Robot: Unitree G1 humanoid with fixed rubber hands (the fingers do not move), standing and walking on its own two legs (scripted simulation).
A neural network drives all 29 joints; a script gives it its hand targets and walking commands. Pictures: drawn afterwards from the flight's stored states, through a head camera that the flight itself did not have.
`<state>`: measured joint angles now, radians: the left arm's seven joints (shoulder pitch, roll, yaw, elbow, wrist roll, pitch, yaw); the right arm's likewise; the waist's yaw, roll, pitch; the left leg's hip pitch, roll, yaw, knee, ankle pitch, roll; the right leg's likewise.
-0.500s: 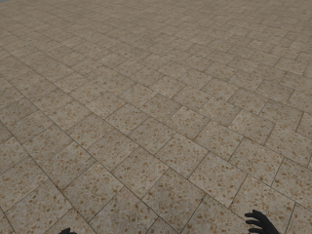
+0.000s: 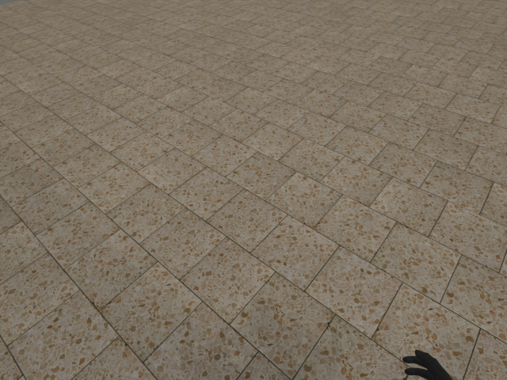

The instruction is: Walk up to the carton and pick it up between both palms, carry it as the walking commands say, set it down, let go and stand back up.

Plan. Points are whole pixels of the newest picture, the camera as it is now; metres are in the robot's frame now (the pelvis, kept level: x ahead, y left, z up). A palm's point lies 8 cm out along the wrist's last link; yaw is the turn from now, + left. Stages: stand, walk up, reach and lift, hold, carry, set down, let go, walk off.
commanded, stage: stand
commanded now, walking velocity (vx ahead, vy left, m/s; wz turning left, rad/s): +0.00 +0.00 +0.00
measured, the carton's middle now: out of the picture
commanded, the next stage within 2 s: walk up in 1.16 s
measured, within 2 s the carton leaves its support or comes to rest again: neither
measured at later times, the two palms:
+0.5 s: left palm out of the picture +0.08 +0.29 -0.10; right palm out of the picture +0.11 -0.27 -0.09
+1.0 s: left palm out of the picture +0.05 +0.29 -0.10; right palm out of the picture +0.08 -0.28 -0.10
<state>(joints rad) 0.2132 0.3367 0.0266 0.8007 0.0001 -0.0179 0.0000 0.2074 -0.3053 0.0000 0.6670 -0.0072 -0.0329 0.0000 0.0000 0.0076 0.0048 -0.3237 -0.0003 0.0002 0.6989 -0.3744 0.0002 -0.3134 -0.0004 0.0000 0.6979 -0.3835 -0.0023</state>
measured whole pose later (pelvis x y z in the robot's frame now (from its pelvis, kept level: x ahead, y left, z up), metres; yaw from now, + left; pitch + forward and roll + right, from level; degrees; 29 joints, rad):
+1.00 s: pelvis -0.03 +0.00 +0.00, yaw +0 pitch -1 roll +0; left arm 0.19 0.34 0.03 1.00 0.00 -0.02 0.00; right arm 0.21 -0.31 0.00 0.84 -0.01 -0.03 0.00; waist 0.00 0.01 0.00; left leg -0.32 0.00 0.00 0.65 -0.31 0.00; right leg -0.31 0.00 0.00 0.66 -0.33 0.00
